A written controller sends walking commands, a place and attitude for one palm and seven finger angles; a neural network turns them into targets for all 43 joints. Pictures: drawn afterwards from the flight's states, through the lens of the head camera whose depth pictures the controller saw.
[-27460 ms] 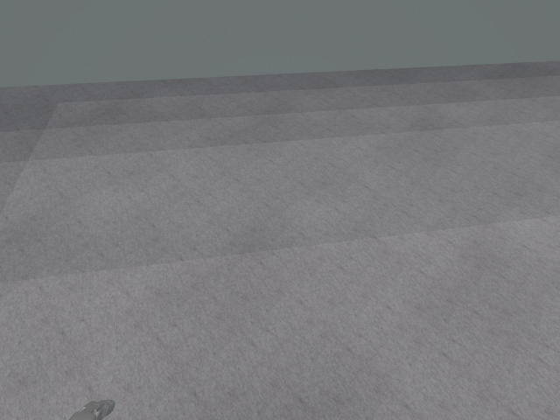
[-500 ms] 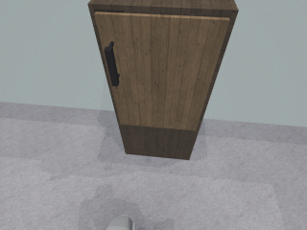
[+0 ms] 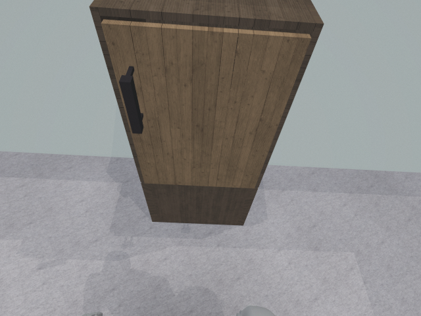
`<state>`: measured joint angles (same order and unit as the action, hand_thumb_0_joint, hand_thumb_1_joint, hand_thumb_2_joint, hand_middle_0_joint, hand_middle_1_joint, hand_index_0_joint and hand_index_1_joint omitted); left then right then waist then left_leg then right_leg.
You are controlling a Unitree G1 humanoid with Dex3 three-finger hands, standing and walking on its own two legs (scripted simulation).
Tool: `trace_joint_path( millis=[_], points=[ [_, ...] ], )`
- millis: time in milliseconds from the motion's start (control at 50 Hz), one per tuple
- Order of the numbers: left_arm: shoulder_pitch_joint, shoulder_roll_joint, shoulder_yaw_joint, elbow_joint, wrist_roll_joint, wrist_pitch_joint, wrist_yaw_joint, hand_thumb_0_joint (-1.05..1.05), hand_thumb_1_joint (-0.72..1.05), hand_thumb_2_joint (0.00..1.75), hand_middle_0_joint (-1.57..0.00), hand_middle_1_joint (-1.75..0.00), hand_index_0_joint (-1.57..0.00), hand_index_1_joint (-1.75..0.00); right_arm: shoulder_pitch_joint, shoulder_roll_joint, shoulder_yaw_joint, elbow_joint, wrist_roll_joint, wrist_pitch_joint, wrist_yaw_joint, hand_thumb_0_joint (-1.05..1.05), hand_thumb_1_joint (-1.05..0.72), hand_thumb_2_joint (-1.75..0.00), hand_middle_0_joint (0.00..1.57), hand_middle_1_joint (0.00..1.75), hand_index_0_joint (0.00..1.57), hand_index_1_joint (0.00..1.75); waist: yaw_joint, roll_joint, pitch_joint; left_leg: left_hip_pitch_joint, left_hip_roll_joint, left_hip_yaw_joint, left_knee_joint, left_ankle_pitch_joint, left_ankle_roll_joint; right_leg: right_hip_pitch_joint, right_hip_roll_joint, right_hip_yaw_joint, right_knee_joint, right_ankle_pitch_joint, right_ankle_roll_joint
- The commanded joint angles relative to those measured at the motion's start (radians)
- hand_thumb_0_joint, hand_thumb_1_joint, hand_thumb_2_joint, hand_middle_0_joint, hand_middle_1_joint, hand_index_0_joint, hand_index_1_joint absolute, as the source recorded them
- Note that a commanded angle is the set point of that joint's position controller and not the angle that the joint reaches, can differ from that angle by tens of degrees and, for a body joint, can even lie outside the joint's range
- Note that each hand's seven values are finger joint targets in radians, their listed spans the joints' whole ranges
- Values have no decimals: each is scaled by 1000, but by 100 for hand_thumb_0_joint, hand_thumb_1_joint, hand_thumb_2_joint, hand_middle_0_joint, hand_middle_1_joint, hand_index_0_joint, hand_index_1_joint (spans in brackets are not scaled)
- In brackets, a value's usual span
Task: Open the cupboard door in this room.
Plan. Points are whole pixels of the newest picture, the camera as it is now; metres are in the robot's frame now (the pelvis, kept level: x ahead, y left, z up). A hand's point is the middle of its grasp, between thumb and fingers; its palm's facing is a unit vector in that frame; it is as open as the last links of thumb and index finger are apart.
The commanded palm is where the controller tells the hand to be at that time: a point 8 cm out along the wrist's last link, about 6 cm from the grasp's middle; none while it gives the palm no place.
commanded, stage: come to a stop and stand still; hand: left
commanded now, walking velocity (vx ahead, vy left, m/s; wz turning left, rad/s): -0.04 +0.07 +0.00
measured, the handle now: (134, 101) +0.56 +0.22 +0.06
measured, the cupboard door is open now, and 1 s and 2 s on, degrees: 0 0 0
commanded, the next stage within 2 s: look again from close up in 0.96 s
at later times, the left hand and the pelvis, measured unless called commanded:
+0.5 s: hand out of the picture +0.01 +0.11 -0.18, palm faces +0.06 -0.98 -0.20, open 7.3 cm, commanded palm none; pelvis -0.03 -0.07 +0.00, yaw +0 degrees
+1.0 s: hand out of the picture -0.07 +0.09 -0.17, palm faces +0.05 -0.99 -0.15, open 7.4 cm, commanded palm none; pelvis -0.03 -0.06 +0.00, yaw +0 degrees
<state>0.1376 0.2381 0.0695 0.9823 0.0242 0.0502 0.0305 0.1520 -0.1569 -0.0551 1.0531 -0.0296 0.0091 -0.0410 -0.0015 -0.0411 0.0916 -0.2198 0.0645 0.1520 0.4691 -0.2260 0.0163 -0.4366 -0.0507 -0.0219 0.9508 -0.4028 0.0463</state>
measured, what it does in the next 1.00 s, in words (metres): steps on the spot: right foot, then left foot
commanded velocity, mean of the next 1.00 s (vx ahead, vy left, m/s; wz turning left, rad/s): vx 0.00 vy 0.00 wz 0.00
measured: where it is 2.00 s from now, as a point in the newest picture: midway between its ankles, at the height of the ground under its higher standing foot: outside the picture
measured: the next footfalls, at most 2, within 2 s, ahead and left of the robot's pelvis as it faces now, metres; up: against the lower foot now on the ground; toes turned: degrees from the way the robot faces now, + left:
right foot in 0.12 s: +0.04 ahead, -0.15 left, +0.00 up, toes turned -4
left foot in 0.44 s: -0.04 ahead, +0.06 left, +0.00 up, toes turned +1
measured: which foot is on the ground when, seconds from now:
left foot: down 0.00-0.12, up 0.14-0.42, down 0.44-1.00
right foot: up 0.00-0.10, down 0.12-1.00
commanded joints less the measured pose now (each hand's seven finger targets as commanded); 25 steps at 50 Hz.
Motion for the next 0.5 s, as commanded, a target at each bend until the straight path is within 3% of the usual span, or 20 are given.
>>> trace_joint_path(
  millis=[0, 40, 60, 80, 100, 120, 140, 160, 220, 300, 320, 360, 380, 400, 420, 440, 460, 480],
  points=[
    [105, 4, -8, -30, -7, -12, -5, 0, 90, 90, -20, -30, -20, -30, 38, -172, -46, -46, -2, -6, 6, 0, -90, -90, 20, 30, 20, 30, 1, 268, -101, 68, 248, -175, -84, 543, 126, 90, -14, -23, -209, -8, -18],
    [150, 21, -8, -16, -7, -27, -5, 0, 90, 90, -20, -30, -20, -30, 44, -179, -50, -47, 3, -3, 13, 0, -90, -90, 20, 30, 20, 30, 22, 213, -126, 42, 221, -167, -31, 418, 85, 203, -11, -42, -408, 121, -20],
    [178, 44, -6, -6, -3, -37, -6, 0, 90, 90, -20, -30, -20, -30, 53, -168, -48, -45, 10, -1, 17, 0, -90, -90, 20, 30, 20, 30, 34, 147, -147, 7, 174, -140, 27, 290, 42, 283, -24, -39, -537, 259, -19],
    [173, 109, -2, -9, 7, -52, -1, 0, 90, 90, -20, -30, -20, -30, 93, -115, -41, -47, 20, 1, 23, 0, -90, -90, 20, 30, 20, 30, 21, -48, -172, -64, 82, -82, 147, 50, -18, 340, -152, 100, -609, 458, -49],
    [135, 165, 0, -14, 7, -60, 2, 0, 90, 90, -20, -30, -20, -30, 83, -54, -21, -72, 26, 8, 26, 0, -90, -90, 20, 30, 20, 30, 8, -238, -136, -167, -17, -58, 233, -312, -51, 317, -300, 240, -605, 681, -134],
    [126, 155, -9, -23, 1, -58, 1, 0, 90, 90, -20, -30, -20, -30, 62, -64, -20, -76, 27, 20, 24, 0, -90, -90, 20, 30, 20, 30, 25, -175, -136, -112, -15, -116, 321, -360, -43, 230, -335, 199, -612, 733, -204],
    [91, 145, -4, -24, 2, -61, 4, 0, 90, 90, -20, -30, -20, -30, 72, -59, -20, -66, 25, 33, 21, 0, -90, -90, 20, 30, 20, 30, 6, -193, -141, -101, -8, -142, 379, -352, -42, 198, -297, 178, -623, 640, -221],
    [50, 127, -4, -24, 0, -59, 6, 0, 90, 90, -20, -30, -20, -30, 85, -67, -19, -46, 22, 36, 20, 0, -90, -90, 20, 30, 20, 30, -4, -200, -126, -115, -16, -146, 420, -314, -43, 207, -264, 165, -615, 606, -224],
    [35, 87, -16, -16, -8, -59, 9, 0, 90, 90, -20, -30, -20, -30, 122, -63, -13, -5, 24, 29, 22, 0, -90, -90, 20, 30, 20, 30, -12, -119, -110, -111, -19, -141, 430, -240, -46, 227, -213, 101, -613, 577, -211],
    [103, 84, -11, 19, -6, -63, 6, 0, 90, 90, -20, -30, -20, -30, 101, -51, -4, 3, 23, 20, 19, 0, -90, -90, 20, 30, 20, 30, 24, -97, -89, -87, -23, -127, 269, -238, -50, 264, -210, 152, -634, 503, -222],
    [110, 83, -11, 30, -6, -64, 7, 0, 90, 90, -20, -30, -20, -30, 112, -45, -1, 9, 24, 17, 18, 0, -90, -90, 20, 30, 20, 30, 21, -93, -95, -66, -22, -125, 192, -223, -50, 279, -205, 157, -634, 486, -223],
    [108, 78, -12, 40, -14, -62, 9, 0, 90, 90, -20, -30, -20, -30, 154, -36, 6, 33, 23, 8, 13, 0, -90, -90, 20, 30, 20, 30, 6, -65, -115, 24, -25, -122, 27, -124, -44, 269, -189, 165, -620, 417, -198],
    [100, 72, -15, 47, -19, -61, 8, 0, 90, 90, -20, -30, -20, -30, 180, -36, 8, 48, 24, 3, 12, 0, -90, -90, 20, 30, 20, 30, -6, -58, -122, 91, -27, -125, -70, -46, -39, 245, -168, 153, -610, 366, -166],
    [102, 49, -21, 49, -26, -59, 7, 0, 90, 90, -20, -30, -20, -30, 193, -51, 9, 56, 23, -6, 9, 0, -90, -90, 20, 30, 20, 30, -8, -10, -126, 142, 4, -159, -119, 17, -24, 209, -129, 128, -589, 308, -133],
    [115, 24, -26, 50, -27, -60, 3, 0, 90, 90, -20, -30, -20, -30, 186, -72, 6, 56, 20, -13, 7, 0, -90, -90, 20, 30, 20, 30, 4, 64, -124, 153, 63, -216, -119, 88, -1, 192, -77, 94, -573, 279, -100],
    [127, 7, -29, 55, -27, -59, 2, 0, 90, 90, -20, -30, -20, -30, 161, -93, 7, 50, 16, -17, 5, 0, -90, -90, 20, 30, 20, 30, 18, 118, -118, 108, 102, -241, -119, 115, 20, 217, -54, 71, -582, 280, -77],
    [128, 6, -30, 62, -23, -60, 2, 0, 90, 90, -20, -30, -20, -30, 146, -93, 10, 49, 16, -16, 3, 0, -90, -90, 20, 30, 20, 30, 23, 86, -104, 71, 100, -223, -114, 71, 17, 247, -50, 69, -603, 278, -66],
    [113, 15, -32, 76, -21, -54, 3, 0, 90, 90, -20, -30, -20, -30, 127, -71, 16, 59, 18, -18, 4, 0, -90, -90, 20, 30, 20, 30, 21, 174, -82, 32, 90, -223, -160, 29, 14, 280, -57, 43, -594, 269, -62]
  ],
)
